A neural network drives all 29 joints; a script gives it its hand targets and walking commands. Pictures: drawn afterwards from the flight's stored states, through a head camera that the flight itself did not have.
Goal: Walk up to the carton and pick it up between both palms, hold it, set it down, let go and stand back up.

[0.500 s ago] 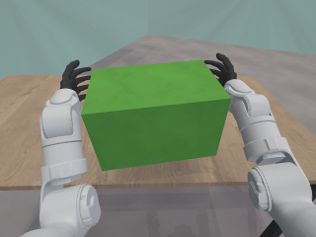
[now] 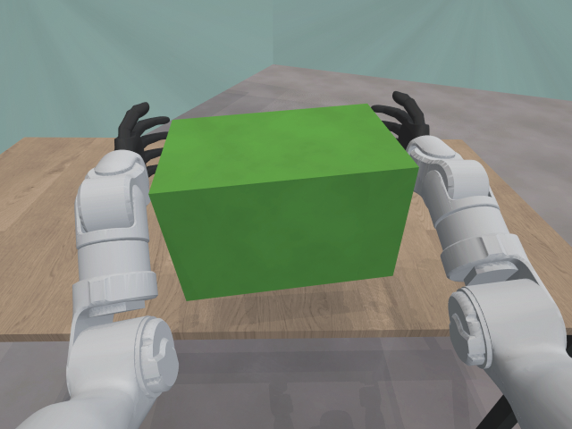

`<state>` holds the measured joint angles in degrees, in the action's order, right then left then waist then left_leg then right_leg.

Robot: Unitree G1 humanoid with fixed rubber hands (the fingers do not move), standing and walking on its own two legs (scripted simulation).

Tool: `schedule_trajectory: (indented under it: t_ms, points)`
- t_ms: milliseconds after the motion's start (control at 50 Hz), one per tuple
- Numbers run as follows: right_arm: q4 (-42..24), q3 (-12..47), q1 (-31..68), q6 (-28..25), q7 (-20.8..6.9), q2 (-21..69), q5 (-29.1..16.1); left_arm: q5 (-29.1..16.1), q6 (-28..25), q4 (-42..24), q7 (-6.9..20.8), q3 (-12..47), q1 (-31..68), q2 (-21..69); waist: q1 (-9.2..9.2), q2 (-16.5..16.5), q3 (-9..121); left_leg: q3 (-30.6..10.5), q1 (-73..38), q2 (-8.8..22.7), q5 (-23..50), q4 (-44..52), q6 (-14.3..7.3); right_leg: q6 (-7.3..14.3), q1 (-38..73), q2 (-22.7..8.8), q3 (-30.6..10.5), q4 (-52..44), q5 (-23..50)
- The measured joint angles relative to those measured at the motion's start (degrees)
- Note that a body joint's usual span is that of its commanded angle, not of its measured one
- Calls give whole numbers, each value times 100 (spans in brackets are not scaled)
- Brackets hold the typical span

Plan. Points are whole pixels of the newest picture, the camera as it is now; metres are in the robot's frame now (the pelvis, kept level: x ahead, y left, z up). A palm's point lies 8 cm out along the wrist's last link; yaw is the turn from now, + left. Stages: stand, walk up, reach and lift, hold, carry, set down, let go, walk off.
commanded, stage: hold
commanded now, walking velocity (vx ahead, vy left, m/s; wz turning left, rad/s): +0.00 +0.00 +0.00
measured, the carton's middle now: (281, 197) +0.35 +0.00 +0.21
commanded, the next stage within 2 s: set down in 1.56 s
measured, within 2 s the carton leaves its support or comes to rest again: neither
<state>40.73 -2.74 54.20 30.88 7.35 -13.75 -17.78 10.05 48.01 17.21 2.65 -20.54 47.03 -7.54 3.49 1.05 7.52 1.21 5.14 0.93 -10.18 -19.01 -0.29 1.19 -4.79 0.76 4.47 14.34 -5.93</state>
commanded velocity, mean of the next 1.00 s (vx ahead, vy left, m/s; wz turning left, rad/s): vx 0.00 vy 0.00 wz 0.00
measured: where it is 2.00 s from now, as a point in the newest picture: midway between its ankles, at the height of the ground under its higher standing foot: outside the picture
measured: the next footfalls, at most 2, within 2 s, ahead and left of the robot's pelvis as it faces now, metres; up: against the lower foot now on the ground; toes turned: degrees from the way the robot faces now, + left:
none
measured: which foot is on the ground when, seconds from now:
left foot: down 0.00-1.00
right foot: down 0.00-1.00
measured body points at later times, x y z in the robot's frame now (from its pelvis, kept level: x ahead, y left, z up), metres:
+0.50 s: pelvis +0.00 +0.00 +0.00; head -0.07 +0.02 +0.44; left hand +0.38 +0.19 +0.26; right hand +0.39 -0.18 +0.27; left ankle +0.01 +0.11 -0.75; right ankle +0.03 -0.11 -0.75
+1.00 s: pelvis +0.00 +0.00 +0.00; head -0.07 +0.02 +0.44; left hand +0.38 +0.19 +0.27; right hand +0.39 -0.18 +0.28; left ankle +0.01 +0.11 -0.75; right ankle +0.03 -0.11 -0.75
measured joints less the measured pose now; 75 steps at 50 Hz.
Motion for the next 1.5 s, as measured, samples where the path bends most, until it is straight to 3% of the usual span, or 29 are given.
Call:
schedule_trajectory:
  t_ms: [1500]
  points:
    - [-429,28,-91,207,116,-43,-235,-20,185,-586,-35,-55,-204,113,81,-36,-43,-55,-16,-17,-91,-102,-13,-22,71,-10,27,21,-63]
